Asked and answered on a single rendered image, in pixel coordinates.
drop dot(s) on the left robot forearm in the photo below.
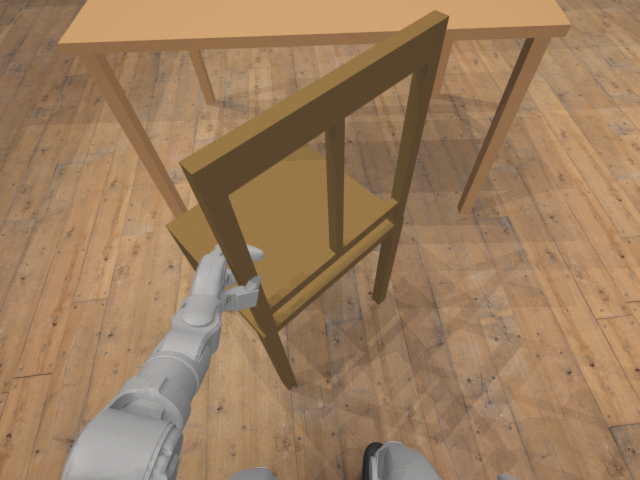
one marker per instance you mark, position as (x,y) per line
(173,373)

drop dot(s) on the right robot shin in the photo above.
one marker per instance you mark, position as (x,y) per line
(390,443)

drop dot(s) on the chair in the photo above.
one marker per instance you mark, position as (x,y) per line
(261,185)

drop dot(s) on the table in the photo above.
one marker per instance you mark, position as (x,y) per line
(121,26)

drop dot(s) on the robot left upper arm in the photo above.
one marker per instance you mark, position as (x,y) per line
(121,445)

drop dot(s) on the right robot foot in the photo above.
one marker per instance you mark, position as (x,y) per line
(370,451)

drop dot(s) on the left robot hand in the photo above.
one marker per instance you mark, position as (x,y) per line
(212,276)

